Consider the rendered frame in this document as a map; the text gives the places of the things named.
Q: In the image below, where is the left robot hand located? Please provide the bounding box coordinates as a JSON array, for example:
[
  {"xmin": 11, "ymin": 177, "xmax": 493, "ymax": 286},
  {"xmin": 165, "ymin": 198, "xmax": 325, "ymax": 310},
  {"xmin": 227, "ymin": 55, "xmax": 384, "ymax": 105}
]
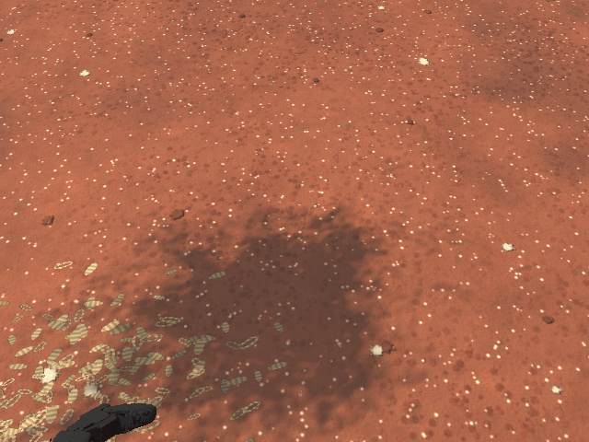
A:
[{"xmin": 50, "ymin": 403, "xmax": 156, "ymax": 442}]

